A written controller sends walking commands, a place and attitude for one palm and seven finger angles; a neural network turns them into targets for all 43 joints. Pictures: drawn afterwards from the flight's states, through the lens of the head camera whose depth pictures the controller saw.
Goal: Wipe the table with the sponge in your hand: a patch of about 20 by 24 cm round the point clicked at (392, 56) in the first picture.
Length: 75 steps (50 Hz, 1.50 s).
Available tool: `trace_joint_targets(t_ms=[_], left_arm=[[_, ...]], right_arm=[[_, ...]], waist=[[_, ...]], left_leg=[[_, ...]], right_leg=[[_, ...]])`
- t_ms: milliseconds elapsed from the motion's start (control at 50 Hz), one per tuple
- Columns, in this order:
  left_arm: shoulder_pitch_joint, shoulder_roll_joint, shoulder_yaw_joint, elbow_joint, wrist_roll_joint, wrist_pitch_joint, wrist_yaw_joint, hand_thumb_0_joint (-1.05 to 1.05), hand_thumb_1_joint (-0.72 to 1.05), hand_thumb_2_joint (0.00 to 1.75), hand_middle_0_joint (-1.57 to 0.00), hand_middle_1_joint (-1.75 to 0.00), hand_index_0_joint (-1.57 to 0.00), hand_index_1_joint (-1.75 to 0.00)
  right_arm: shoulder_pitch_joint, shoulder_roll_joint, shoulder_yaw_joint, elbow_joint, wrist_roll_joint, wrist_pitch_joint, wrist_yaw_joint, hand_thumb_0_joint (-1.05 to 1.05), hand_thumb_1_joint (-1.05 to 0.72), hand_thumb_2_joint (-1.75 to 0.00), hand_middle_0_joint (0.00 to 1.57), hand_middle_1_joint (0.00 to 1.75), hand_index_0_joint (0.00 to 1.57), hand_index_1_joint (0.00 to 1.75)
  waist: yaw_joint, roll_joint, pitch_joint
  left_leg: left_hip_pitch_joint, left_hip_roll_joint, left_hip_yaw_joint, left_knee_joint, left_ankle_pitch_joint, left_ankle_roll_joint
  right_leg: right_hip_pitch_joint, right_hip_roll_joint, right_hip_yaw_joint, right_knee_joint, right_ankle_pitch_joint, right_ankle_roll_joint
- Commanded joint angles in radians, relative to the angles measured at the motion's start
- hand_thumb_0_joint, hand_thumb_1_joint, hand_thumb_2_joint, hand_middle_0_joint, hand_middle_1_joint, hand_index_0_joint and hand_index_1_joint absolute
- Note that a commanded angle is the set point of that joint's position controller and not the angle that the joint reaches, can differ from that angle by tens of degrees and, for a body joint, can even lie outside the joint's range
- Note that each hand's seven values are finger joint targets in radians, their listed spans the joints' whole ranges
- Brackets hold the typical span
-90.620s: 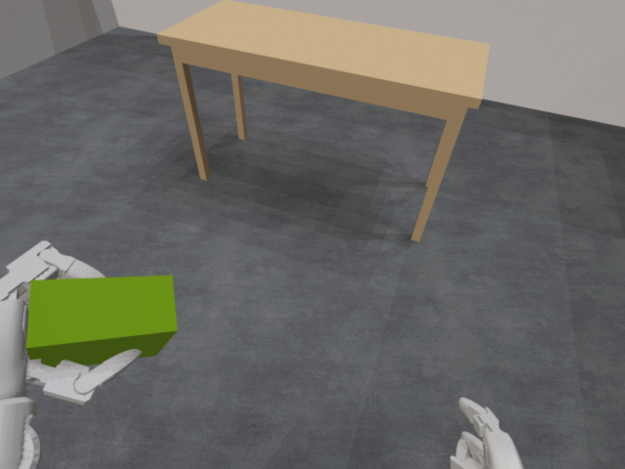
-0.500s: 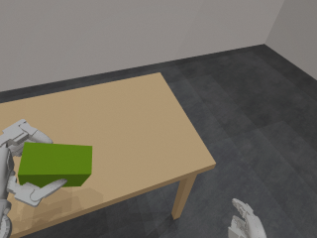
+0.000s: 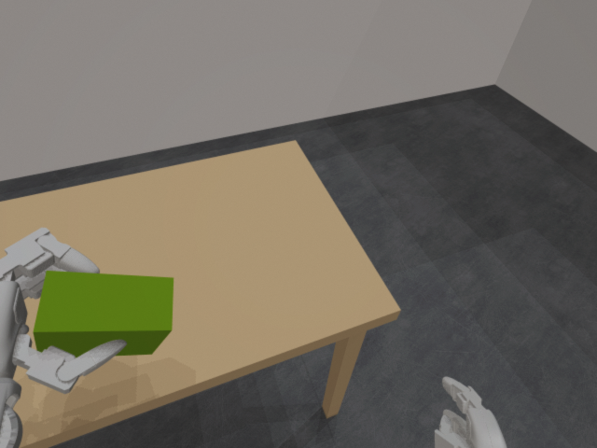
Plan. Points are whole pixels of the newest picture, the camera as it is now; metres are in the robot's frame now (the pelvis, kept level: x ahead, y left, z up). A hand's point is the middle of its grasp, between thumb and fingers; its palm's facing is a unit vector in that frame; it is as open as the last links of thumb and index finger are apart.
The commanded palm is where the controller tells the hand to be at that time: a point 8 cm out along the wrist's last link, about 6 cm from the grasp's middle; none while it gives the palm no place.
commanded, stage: shuffle to correct the standing spot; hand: left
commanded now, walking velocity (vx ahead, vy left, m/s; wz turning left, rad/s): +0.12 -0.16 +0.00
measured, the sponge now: (124, 318) +0.23 +0.20 +0.12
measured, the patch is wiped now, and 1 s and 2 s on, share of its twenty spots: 0.00 0.00 0.00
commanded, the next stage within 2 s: come to a stop and stand still in 0.78 s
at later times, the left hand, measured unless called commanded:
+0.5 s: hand (70, 310) +0.22 +0.24 +0.16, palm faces +0.28 -0.87 -0.40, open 10.0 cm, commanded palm +0.16 +0.28 +0.18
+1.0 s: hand (25, 278) +0.23 +0.28 +0.18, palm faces +0.37 -0.80 -0.48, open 10.0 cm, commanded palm +0.16 +0.28 +0.18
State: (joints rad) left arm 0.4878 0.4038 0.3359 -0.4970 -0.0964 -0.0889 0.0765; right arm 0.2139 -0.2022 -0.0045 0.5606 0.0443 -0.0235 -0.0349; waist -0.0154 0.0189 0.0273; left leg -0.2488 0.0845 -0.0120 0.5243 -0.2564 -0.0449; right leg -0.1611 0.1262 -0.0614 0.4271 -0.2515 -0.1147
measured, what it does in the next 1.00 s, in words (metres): stands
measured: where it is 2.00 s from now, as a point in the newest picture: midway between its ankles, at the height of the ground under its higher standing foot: outside the picture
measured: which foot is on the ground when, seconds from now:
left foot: down 0.00-1.00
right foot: down 0.00-1.00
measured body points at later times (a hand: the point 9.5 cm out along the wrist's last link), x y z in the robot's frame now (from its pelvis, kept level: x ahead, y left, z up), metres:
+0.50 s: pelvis +0.00 +0.00 +0.00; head +0.01 +0.01 +0.45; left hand +0.19 +0.28 +0.18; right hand +0.16 -0.23 -0.08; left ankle +0.01 +0.16 -0.74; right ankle -0.01 -0.04 -0.74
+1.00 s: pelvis -0.01 +0.01 +0.00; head +0.01 +0.02 +0.45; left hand +0.21 +0.32 +0.21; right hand +0.16 -0.22 -0.08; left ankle +0.02 +0.15 -0.73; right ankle -0.01 -0.04 -0.74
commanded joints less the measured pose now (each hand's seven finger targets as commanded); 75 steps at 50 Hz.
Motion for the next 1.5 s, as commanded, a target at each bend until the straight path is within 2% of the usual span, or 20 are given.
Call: trace_joint_targets(t_ms=[0, 100, 240, 600, 760, 880, 900, 920, 940, 960, 980, 1020, 1060, 1100, 1140, 1160, 1200, 1280, 1380, 1480], left_arm=[[-0.096, 0.162, 0.127, -0.215, -0.01, -0.074, 0.03, 0.0, 0.1, 1.3, -1.2, -1.6, -1.2, -1.6], [-0.114, 0.167, 0.124, -0.228, -0.007, -0.077, 0.029, 0.0, 0.1, 1.3, -1.2, -1.6, -1.2, -1.6], [-0.096, 0.172, 0.141, -0.21, -0.01, -0.07, 0.028, 0.0, 0.1, 1.3, -1.2, -1.6, -1.2, -1.6], [-0.1, 0.16, 0.121, -0.217, -0.004, -0.074, 0.029, 0.0, 0.1, 1.3, -1.2, -1.6, -1.2, -1.6], [-0.077, 0.176, 0.135, -0.229, -0.01, -0.074, 0.028, 0.0, 0.1, 1.3, -1.2, -1.6, -1.2, -1.6], [-0.068, 0.173, 0.141, -0.213, -0.011, -0.073, 0.029, 0.0, 0.1, 1.3, -1.2, -1.6, -1.2, -1.6], [-1.028, 0.884, 0.697, -0.366, 0.126, -0.154, 0.019, 0.0, 0.1, 1.3, -1.2, -1.6, -1.2, -1.6], [-0.562, 0.335, 0.303, 0.106, 0.051, -0.124, -0.016, 0.0, 0.1, 1.3, -1.2, -1.6, -1.2, -1.6], [-0.325, 0.309, 0.293, 0.057, 0.027, -0.137, 0.004, 0.0, 0.1, 1.3, -1.2, -1.6, -1.2, -1.6], [-0.236, 0.14, 0.141, 0.103, 0.015, -0.12, 0.003, 0.0, 0.1, 1.3, -1.2, -1.6, -1.2, -1.6], [-0.279, 0.164, 0.13, -0.027, 0.017, -0.136, 0.0, 0.0, 0.1, 1.3, -1.2, -1.6, -1.2, -1.6], [-0.219, 0.099, 0.06, -0.131, 0.011, -0.168, 0.003, 0.0, 0.1, 1.3, -1.2, -1.6, -1.2, -1.6], [-0.121, 0.058, 0.025, -0.167, 0.014, -0.171, 0.014, 0.0, 0.1, 1.3, -1.2, -1.6, -1.2, -1.6], [-0.107, 0.13, 0.091, -0.164, 0.028, -0.172, 0.028, 0.0, 0.1, 1.3, -1.2, -1.6, -1.2, -1.6], [-0.116, 0.189, 0.167, -0.145, 0.025, -0.174, 0.037, 0.0, 0.1, 1.3, -1.2, -1.6, -1.2, -1.6], [-0.131, 0.251, 0.227, -0.163, 0.025, -0.179, 0.047, 0.0, 0.1, 1.3, -1.2, -1.6, -1.2, -1.6], [-0.149, 0.226, 0.223, -0.17, 0.013, -0.187, 0.046, 0.0, 0.1, 1.3, -1.2, -1.6, -1.2, -1.6], [-0.188, 0.213, 0.207, -0.233, 0.02, -0.21, 0.046, 0.0, 0.1, 1.3, -1.2, -1.6, -1.2, -1.6], [-0.171, 0.113, 0.094, -0.235, 0.041, -0.202, 0.039, 0.0, 0.1, 1.3, -1.2, -1.6, -1.2, -1.6], [-0.12, 0.1, 0.086, -0.178, 0.056, -0.182, 0.036, 0.0, 0.1, 1.3, -1.2, -1.6, -1.2, -1.6]], right_arm=[[-0.096, -0.11, -0.037, -0.164, 0.0, -0.053, -0.009, 0.0, -0.9, -0.9, 0.2, 0.3, 0.2, 0.3], [-0.106, -0.113, -0.037, -0.166, -0.001, -0.054, -0.009, 0.0, -0.9, -0.9, 0.2, 0.3, 0.2, 0.3], [-0.096, -0.109, -0.041, -0.168, 0.001, -0.047, -0.004, 0.0, -0.9, -0.9, 0.2, 0.3, 0.2, 0.3], [-0.103, -0.108, -0.034, -0.168, -0.001, -0.054, -0.011, 0.0, -0.9, -0.9, 0.2, 0.3, 0.2, 0.3], [-0.098, -0.11, -0.036, -0.161, 0.001, -0.055, -0.01, 0.0, -0.9, -0.9, 0.2, 0.3, 0.2, 0.3], [-0.102, -0.109, -0.033, -0.165, -0.002, -0.051, -0.009, 0.0, -0.9, -0.9, 0.2, 0.3, 0.2, 0.3], [0.11, -0.142, -0.09, -0.071, -0.034, -0.137, -0.024, 0.0, -0.9, -0.9, 0.2, 0.3, 0.2, 0.3], [-0.05, -0.082, -0.055, -0.111, -0.043, -0.14, -0.026, 0.0, -0.9, -0.9, 0.2, 0.3, 0.2, 0.3], [-0.032, -0.115, -0.069, -0.142, -0.027, -0.135, -0.02, 0.0, -0.9, -0.9, 0.2, 0.3, 0.2, 0.3], [-0.033, -0.111, -0.067, -0.124, -0.016, -0.134, -0.003, 0.0, -0.9, -0.9, 0.2, 0.3, 0.2, 0.3], [-0.031, -0.134, -0.064, -0.136, -0.023, -0.131, 0.005, 0.0, -0.9, -0.9, 0.2, 0.3, 0.2, 0.3], [-0.07, -0.128, -0.053, -0.142, -0.022, -0.142, 0.027, 0.0, -0.9, -0.9, 0.2, 0.3, 0.2, 0.3], [-0.11, -0.117, -0.045, -0.143, -0.015, -0.15, 0.04, 0.0, -0.9, -0.9, 0.2, 0.3, 0.2, 0.3], [-0.105, -0.125, -0.043, -0.154, -0.024, -0.148, 0.031, 0.0, -0.9, -0.9, 0.2, 0.3, 0.2, 0.3], [-0.105, -0.119, -0.041, -0.153, -0.026, -0.149, 0.014, 0.0, -0.9, -0.9, 0.2, 0.3, 0.2, 0.3], [-0.113, -0.12, -0.04, -0.14, -0.025, -0.145, 0.006, 0.0, -0.9, -0.9, 0.2, 0.3, 0.2, 0.3], [-0.108, -0.113, -0.036, -0.153, -0.028, -0.146, -0.01, 0.0, -0.9, -0.9, 0.2, 0.3, 0.2, 0.3], [-0.112, -0.115, -0.03, -0.14, -0.033, -0.17, -0.018, 0.0, -0.9, -0.9, 0.2, 0.3, 0.2, 0.3], [-0.094, -0.12, -0.027, -0.125, -0.039, -0.208, -0.001, 0.0, -0.9, -0.9, 0.2, 0.3, 0.2, 0.3], [-0.079, -0.124, -0.028, -0.117, -0.043, -0.193, 0.012, 0.0, -0.9, -0.9, 0.2, 0.3, 0.2, 0.3]], waist=[[0.0, 0.026, -0.102], [0.003, 0.065, -0.108], [0.002, 0.016, -0.138], [0.003, 0.063, -0.106], [0.0, 0.06, -0.144], [0.001, 0.053, -0.115], [0.022, -0.19, 0.007], [0.042, -0.099, -0.15], [0.074, -0.077, -0.125], [0.05, 0.049, -0.158], [0.045, 0.094, -0.178], [0.05, 0.096, -0.168], [0.051, 0.089, -0.138], [0.055, -0.033, -0.091], [0.048, -0.153, -0.061], [0.043, -0.146, -0.051], [0.031, -0.101, -0.062], [0.035, 0.118, -0.134], [0.039, 0.094, -0.198], [0.035, 0.048, -0.182]], left_leg=[[0.081, 0.025, -0.044, -0.025, 0.092, 0.087], [0.103, 0.055, -0.067, -0.051, 0.145, 0.094], [0.091, 0.039, -0.031, 0.008, 0.175, 0.086], [0.087, 0.055, -0.077, -0.078, 0.077, 0.096], [0.114, 0.057, -0.064, -0.049, 0.224, 0.089], [0.084, 0.047, -0.065, -0.054, 0.126, 0.088], [0.034, 0.021, 0.153, 0.003, 0.091, 0.071], [0.02, -0.072, 0.079, 0.027, 0.132, 0.079], [-0.026, -0.045, 0.078, 0.073, 0.093, 0.061], [0.012, -0.057, 0.08, 0.072, 0.071, 0.07], [0.032, -0.049, 0.077, 0.03, 0.065, 0.082], [0.088, -0.02, 0.029, -0.035, 0.126, 0.104], [0.132, 0.02, -0.014, -0.054, 0.167, 0.122], [0.022, 0.008, -0.022, -0.059, 0.071, 0.109], [0.024, -0.037, -0.003, -0.021, 0.022, 0.086], [0.051, -0.044, -0.005, -0.015, 0.023, 0.08], [0.066, -0.045, -0.021, -0.04, 0.045, 0.08], [0.09, 0.012, -0.069, -0.14, 0.142, 0.093], [0.138, 0.038, -0.072, -0.147, 0.303, 0.087], [0.122, 0.046, -0.072, -0.157, 0.371, 0.061]], right_leg=[[-0.04, -0.191, 0.179, -0.117, 0.207, 0.064], [-0.046, -0.171, 0.167, -0.092, 0.219, 0.07], [0.002, -0.191, 0.18, -0.095, 0.311, 0.074], [-0.035, -0.163, 0.159, -0.104, 0.162, 0.07], [-0.003, -0.174, 0.143, -0.084, 0.283, 0.059], [-0.021, -0.179, 0.16, -0.107, 0.216, 0.064], [-0.133, -0.132, 0.119, -0.163, 0.304, 0.223], [-0.007, -0.218, 0.249, -0.04, 0.385, 0.093], [0.059, -0.255, 0.331, -0.084, 0.431, 0.101], [0.079, -0.278, 0.33, -0.027, 0.437, 0.054], [0.068, -0.264, 0.303, -0.016, 0.406, 0.085], [0.01, -0.228, 0.238, -0.005, 0.291, 0.147], [-0.062, -0.186, 0.19, 0.014, 0.197, 0.161], [-0.043, -0.181, 0.185, -0.047, 0.087, 0.148], [-0.095, -0.214, 0.237, -0.136, 0.002, 0.109], [-0.141, -0.23, 0.246, -0.158, -0.035, 0.083], [-0.137, -0.23, 0.243, -0.152, -0.03, 0.068], [-0.029, -0.174, 0.17, -0.054, 0.126, 0.088], [0.023, -0.159, 0.118, -0.019, 0.221, 0.098], [0.017, -0.154, 0.092, -0.021, 0.218, 0.101]])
